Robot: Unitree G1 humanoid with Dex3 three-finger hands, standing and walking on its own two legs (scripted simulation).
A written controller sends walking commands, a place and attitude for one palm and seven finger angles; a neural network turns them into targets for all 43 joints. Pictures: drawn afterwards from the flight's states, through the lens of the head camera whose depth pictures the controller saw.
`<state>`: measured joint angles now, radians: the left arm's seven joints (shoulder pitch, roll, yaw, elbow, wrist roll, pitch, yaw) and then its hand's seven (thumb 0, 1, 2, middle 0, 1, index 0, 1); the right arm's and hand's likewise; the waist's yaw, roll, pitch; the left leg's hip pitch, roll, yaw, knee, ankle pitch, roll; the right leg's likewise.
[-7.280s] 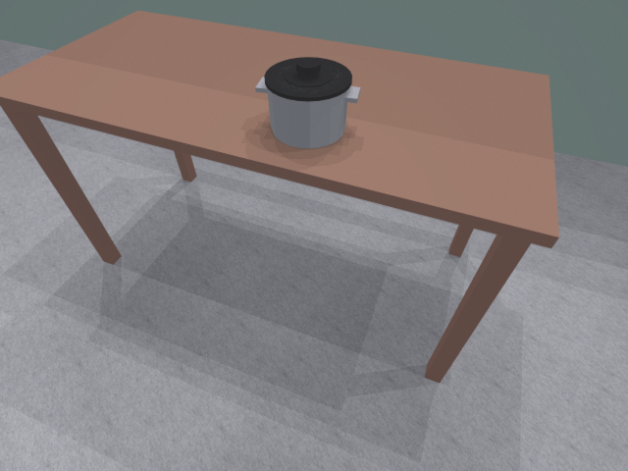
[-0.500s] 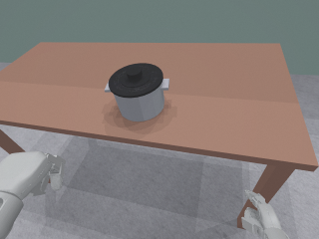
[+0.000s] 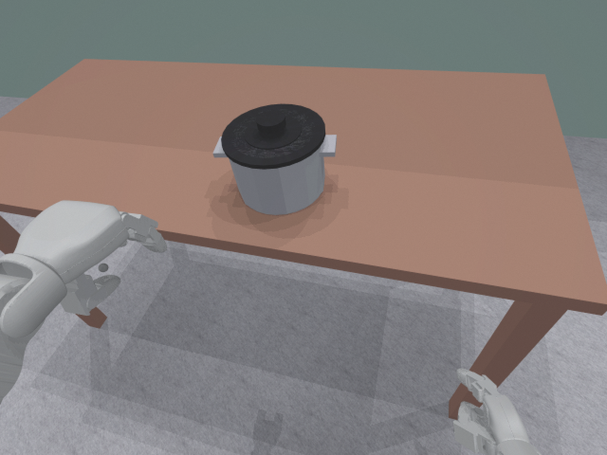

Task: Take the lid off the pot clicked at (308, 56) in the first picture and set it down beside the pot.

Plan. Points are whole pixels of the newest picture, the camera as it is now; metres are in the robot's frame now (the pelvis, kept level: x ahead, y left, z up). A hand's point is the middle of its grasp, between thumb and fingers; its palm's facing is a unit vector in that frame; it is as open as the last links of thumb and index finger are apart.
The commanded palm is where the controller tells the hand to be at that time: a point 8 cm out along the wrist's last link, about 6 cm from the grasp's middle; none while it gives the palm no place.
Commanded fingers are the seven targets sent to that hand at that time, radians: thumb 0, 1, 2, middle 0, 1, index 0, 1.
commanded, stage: reach forward and open the fingers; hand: left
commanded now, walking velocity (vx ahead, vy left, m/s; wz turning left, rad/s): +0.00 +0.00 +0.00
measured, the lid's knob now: (271, 121) +0.60 +0.13 +0.13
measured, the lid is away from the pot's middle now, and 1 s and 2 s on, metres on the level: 0.00 0.00 0.00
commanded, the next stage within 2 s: move the open hand above the knob in 0.28 s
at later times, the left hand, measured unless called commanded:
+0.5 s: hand (106, 212) +0.32 +0.26 +0.19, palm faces -0.12 +0.03 -0.99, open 10.1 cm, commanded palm +0.30 +0.25 +0.26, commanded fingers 0.00 -0.32 1.49 -0.84 -0.08 -0.84 -0.08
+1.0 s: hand (170, 166) +0.41 +0.22 +0.19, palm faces -0.22 +0.03 -0.98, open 10.1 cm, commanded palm +0.39 +0.21 +0.26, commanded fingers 0.00 -0.32 1.49 -0.84 -0.08 -0.84 -0.08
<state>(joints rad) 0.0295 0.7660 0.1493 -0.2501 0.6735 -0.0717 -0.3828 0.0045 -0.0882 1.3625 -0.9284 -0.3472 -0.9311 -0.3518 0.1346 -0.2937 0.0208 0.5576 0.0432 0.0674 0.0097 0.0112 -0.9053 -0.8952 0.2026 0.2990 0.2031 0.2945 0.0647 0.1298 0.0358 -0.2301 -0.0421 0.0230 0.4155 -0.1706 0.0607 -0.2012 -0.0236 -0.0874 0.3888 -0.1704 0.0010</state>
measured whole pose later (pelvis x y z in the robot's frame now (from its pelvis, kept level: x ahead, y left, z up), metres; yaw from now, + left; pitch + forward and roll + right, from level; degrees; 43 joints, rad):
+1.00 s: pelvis +0.02 +0.00 +0.00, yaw +1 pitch +2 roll +0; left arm -0.67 0.68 -0.13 0.24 0.81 0.11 -0.53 0.00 -0.31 1.49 -0.85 -0.08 -0.85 -0.09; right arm 0.15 -0.31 0.02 0.58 0.07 0.14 0.03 0.01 -0.91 -0.90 0.20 0.30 0.20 0.29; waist 0.00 0.11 0.02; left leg -0.26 -0.06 0.02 0.42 -0.19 0.07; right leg -0.25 -0.04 -0.09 0.43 -0.21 0.01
